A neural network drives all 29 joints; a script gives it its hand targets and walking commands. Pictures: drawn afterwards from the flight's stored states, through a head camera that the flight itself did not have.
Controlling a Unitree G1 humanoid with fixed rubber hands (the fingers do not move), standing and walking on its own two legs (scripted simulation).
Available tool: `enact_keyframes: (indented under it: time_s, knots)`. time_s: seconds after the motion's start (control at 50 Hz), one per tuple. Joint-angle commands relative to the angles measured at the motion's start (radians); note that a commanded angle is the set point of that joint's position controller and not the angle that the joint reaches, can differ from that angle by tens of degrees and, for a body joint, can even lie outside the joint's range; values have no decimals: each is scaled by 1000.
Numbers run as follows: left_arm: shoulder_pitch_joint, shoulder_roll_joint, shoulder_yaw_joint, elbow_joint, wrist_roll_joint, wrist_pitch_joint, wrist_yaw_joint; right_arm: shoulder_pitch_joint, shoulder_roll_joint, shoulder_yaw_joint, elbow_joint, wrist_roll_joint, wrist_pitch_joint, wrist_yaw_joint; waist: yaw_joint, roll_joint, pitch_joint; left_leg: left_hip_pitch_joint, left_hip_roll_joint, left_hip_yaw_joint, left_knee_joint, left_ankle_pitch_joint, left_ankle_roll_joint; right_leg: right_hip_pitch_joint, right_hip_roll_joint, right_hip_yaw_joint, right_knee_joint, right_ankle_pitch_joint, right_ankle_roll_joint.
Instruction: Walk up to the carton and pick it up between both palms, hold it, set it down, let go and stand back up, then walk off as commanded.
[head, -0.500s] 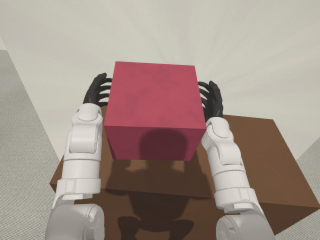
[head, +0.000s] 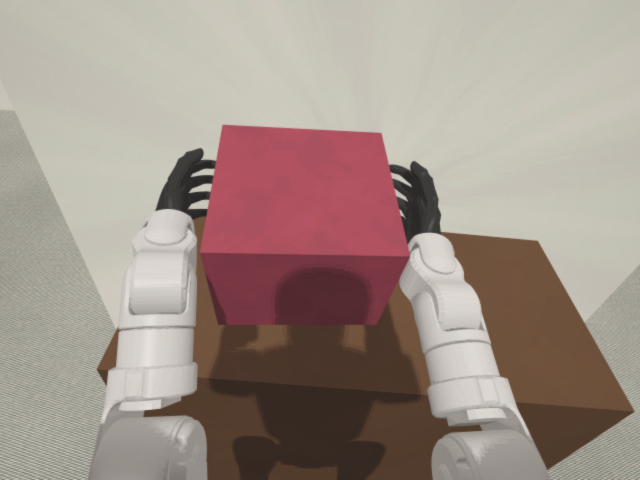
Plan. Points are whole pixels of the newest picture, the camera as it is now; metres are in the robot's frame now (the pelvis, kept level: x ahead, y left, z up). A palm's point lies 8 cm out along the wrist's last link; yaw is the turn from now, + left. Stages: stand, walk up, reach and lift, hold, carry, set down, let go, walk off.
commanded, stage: hold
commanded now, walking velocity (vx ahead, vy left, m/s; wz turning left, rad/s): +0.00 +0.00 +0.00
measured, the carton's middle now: (301, 227) +0.36 +0.03 +0.16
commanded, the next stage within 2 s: none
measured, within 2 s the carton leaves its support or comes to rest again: neither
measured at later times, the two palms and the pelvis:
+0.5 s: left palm (177, 210) +0.35 +0.17 +0.19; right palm (421, 226) +0.35 -0.12 +0.18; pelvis +0.00 +0.00 +0.00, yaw +0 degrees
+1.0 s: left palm (179, 207) +0.35 +0.17 +0.19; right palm (424, 224) +0.35 -0.12 +0.18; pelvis +0.00 +0.00 +0.00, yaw +0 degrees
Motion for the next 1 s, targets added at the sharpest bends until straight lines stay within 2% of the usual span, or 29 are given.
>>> enact_keyframes:
  time_s: [0.0, 0.02, 0.08, 0.12, 0.14, 0.16, 0.2, 0.22, 0.26, 0.28, 0.32, 0.36, 0.38, 0.4, 0.44, 0.5, 0.52, 0.56, 0.58, 0.62, 0.66, 0.68, 0.74, 0.78, 0.82, 0.86, 0.9, 0.92, 0.98]
  knots:
    - [-618, -550, -479, -205, -183, -96, -164, -647, 427, 384, -174, 52, -49, 95, -125, 55, -286, 39, -90, 72, -59, 139, -12, 174, 51, -49, 28, 84, 32]
    - [-614, -554, -478, -191, -191, -101, -165, -693, 439, 405, -205, 53, -60, 99, -119, 20, -320, 44, -92, 71, -65, 144, 1, 169, 50, -52, 23, 86, 35]
    - [-536, -538, -432, -137, -148, -76, -167, -653, 416, 384, -183, 39, -55, 97, -109, 30, -276, 31, -94, 74, -61, 143, -2, 191, 50, -62, 31, 90, 37]
    - [-514, -551, -475, -177, -184, -70, -166, -644, 411, 411, -234, 62, -55, 90, -131, 10, -315, 66, -86, 70, -46, 190, -10, 205, 62, -57, 28, 133, 34]
    - [-530, -509, -423, -146, -151, -76, -173, -642, 406, 405, -175, 43, -44, 88, -113, 15, -257, 39, -94, 79, -63, 158, 8, 192, 54, -61, 23, 121, 41]
    - [-554, -548, -453, -184, -163, -82, -177, -628, 402, 380, -171, 33, -49, 86, -139, 29, -288, 72, -92, 74, -69, 165, -8, 187, 52, -66, 21, 104, 35]
    - [-593, -557, -485, -201, -189, -89, -166, -687, 420, 409, -232, 57, -64, 92, -124, 48, -334, 55, -96, 67, -55, 186, -8, 190, 53, -54, 28, 115, 35]
    - [-548, -529, -449, -142, -179, -83, -169, -639, 400, 388, -176, 48, -48, 89, -130, 26, -268, 44, -89, 65, -61, 140, -4, 184, 52, -53, 20, 95, 37]
    - [-575, -527, -445, -198, -158, -82, -169, -620, 426, 393, -161, 52, -47, 96, -126, 41, -285, 45, -92, 66, -55, 175, -5, 197, 52, -54, 32, 100, 37]
    - [-530, -504, -407, -141, -148, -71, -170, -637, 391, 389, -160, 60, -42, 94, -104, 25, -245, 43, -83, 67, -70, 170, -4, 187, 58, -55, 19, 69, 30]
    - [-607, -558, -482, -203, -190, -86, -173, -679, 425, 409, -226, 52, -63, 92, -127, 29, -334, 58, -89, 68, -58, 166, -11, 191, 56, -62, 34, 104, 39]
    - [-523, -526, -432, -171, -160, -75, -169, -642, 409, 410, -189, 53, -51, 92, -109, 17, -269, 48, -91, 68, -60, 180, 2, 201, 53, -55, 21, 122, 38]
    - [-543, -535, -451, -170, -169, -81, -170, -624, 409, 401, -175, 47, -45, 87, -126, 31, -296, 51, -95, 72, -65, 155, -2, 202, 50, -57, 23, 117, 42]
    - [-520, -542, -463, -196, -172, -80, -173, -646, 420, 423, -232, 62, -62, 85, -122, 30, -320, 59, -92, 72, -44, 198, -1, 216, 52, -60, 41, 181, 45]
    - [-570, -528, -442, -148, -159, -80, -167, -682, 414, 417, -195, 55, -57, 87, -106, 38, -293, 29, -96, 73, -61, 139, 8, 183, 52, -64, 30, 93, 43]
    - [-600, -571, -488, -196, -186, -96, -162, -665, 426, 390, -192, 43, -61, 93, -133, 65, -310, 27, -93, 72, -64, 128, -6, 177, 49, -54, 34, 88, 33]
    - [-531, -519, -414, -95, -143, -80, -167, -654, 385, 373, -155, 31, -47, 90, -118, 31, -247, 30, -91, 74, -82, 101, 5, 181, 52, -62, 10, 54, 35]
    - [-499, -508, -397, -94, -116, -60, -178, -624, 392, 366, -123, 26, -43, 92, -114, 33, -176, 21, -90, 79, -80, 77, 14, 166, 41, -53, 7, 37, 38]
    - [-520, -492, -374, -120, -134, -69, -180, -611, 417, 378, -114, 27, -42, 92, -113, -5, -194, 12, -90, 81, -80, 102, 16, 194, 50, -62, 18, 64, 40]
    - [-598, -564, -520, -276, -225, -108, -166, -683, 448, 443, -296, 72, -79, 88, -129, 46, -422, 79, -88, 65, -27, 258, -12, 233, 58, -60, 61, 218, 47]
    - [-555, -566, -541, -235, -224, -111, -148, -680, 426, 459, -299, 88, -78, 80, -134, 53, -427, 87, -96, 56, -19, 284, -19, 218, 62, -57, 56, 241, 45]
    - [-564, -515, -492, -217, -195, -104, -145, -619, 399, 428, -198, 77, -47, 83, -135, 58, -322, 69, -94, 56, -43, 208, -18, 191, 61, -51, 32, 150, 38]
    - [-480, -496, -403, -129, -133, -69, -169, -626, 384, 425, -182, 53, -34, 82, -101, 15, -232, 26, -97, 71, -73, 141, 20, 195, 49, -56, 16, 120, 43]
    - [-484, -487, -379, -110, -125, -57, -186, -608, 383, 406, -162, 39, -30, 85, -115, -4, -212, 53, -91, 75, -87, 74, 22, 174, 46, -65, 1, 57, 45]
    - [-514, -512, -422, -193, -146, -74, -176, -654, 413, 440, -247, 64, -51, 84, -95, 9, -293, 31, -89, 67, -79, 135, 16, 220, 51, -65, 29, 101, 44]
    - [-582, -523, -472, -205, -180, -89, -172, -642, 401, 407, -207, 45, -49, 83, -135, 52, -303, 58, -94, 66, -59, 146, -4, 181, 46, -57, 23, 106, 39]
    - [-553, -520, -481, -208, -185, -92, -157, -619, 397, 430, -210, 69, -48, 85, -127, 57, -330, 96, -85, 59, -48, 230, -17, 164, 59, -54, 28, 133, 31]
    - [-519, -521, -467, -221, -185, -92, -159, -629, 419, 474, -257, 81, -54, 84, -98, 19, -327, 79, -95, 65, -44, 264, -2, 204, 59, -53, 29, 186, 37]
    - [-513, -516, -455, -200, -162, -74, -170, -591, 389, 431, -187, 62, -39, 81, -132, 19, -301, 75, -92, 69, -48, 215, -4, 205, 58, -60, 27, 159, 43]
